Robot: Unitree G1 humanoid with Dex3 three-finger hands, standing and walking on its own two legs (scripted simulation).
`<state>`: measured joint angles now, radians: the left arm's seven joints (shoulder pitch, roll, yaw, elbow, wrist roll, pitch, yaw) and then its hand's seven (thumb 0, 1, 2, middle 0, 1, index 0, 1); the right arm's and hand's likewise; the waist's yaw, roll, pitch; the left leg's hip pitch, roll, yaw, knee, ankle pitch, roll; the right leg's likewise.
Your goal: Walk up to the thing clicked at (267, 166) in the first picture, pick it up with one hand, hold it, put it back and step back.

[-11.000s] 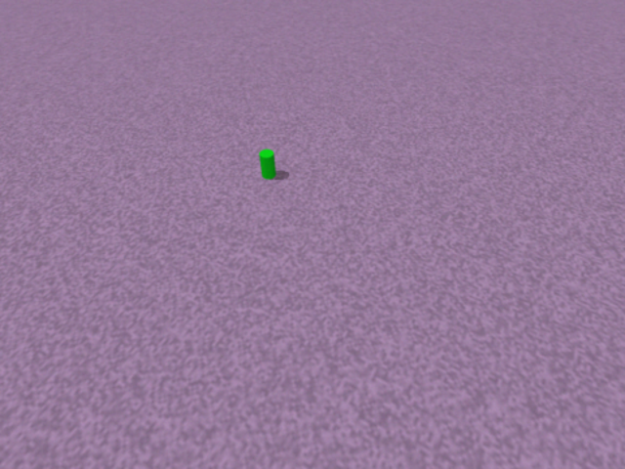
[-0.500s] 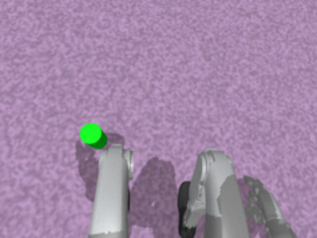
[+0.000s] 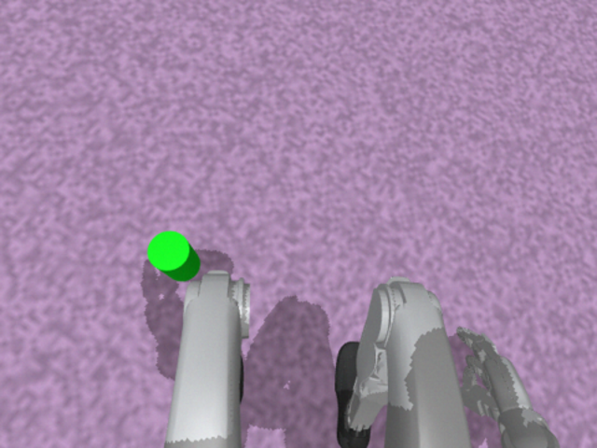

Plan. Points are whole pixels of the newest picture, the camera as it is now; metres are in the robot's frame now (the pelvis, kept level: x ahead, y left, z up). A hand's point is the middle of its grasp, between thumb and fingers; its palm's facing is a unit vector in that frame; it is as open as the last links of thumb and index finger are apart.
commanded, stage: approach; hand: left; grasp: from the side
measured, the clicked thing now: (176, 258) +0.38 +0.25 -0.32
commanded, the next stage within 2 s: close in in 0.44 s
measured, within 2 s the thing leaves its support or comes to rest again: neither
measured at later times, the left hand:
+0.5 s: hand (85, 277) +0.31 +0.36 -0.20, palm faces +0.19 -0.98 +0.03, open 17.6 cm
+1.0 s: hand (146, 276) +0.33 +0.28 -0.26, palm faces +0.22 -0.98 +0.03, open 17.6 cm
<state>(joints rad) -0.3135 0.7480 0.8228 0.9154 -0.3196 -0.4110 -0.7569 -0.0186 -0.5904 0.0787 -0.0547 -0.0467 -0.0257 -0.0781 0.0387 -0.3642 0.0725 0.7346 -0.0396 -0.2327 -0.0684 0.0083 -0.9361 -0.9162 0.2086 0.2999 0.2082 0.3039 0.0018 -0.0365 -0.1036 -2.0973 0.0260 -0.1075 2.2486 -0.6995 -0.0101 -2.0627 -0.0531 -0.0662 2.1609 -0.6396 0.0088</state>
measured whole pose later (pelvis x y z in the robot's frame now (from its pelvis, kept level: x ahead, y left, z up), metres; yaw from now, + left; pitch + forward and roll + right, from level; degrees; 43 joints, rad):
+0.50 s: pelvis +0.00 +0.00 -0.09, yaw -5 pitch +21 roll -10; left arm -0.39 0.71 0.79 1.21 -0.39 -0.86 -0.78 -0.02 -0.56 0.04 -0.07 -0.05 -0.04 -0.08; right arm -0.14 -0.38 0.24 0.71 -0.18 -0.24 -0.01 0.01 -0.93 -0.91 0.21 0.30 0.21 0.30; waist -0.08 -0.18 0.11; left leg -2.22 0.03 -0.21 2.56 -0.73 -0.02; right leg -2.16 -0.02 -0.13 2.40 -0.62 0.02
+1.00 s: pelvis -0.02 +0.02 -0.11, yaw -7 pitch +11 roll -15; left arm -0.36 0.61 0.56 1.24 -0.25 -1.11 -0.31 -0.02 -0.61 0.02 -0.06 -0.09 -0.08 -0.09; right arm -0.18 -0.36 0.37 0.64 -0.29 -0.12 0.11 0.00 -0.93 -0.90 0.21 0.30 0.21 0.30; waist -0.12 -0.22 0.22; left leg -2.20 0.00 -0.31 2.67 -0.69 0.00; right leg -2.08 0.00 -0.20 2.43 -0.57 0.05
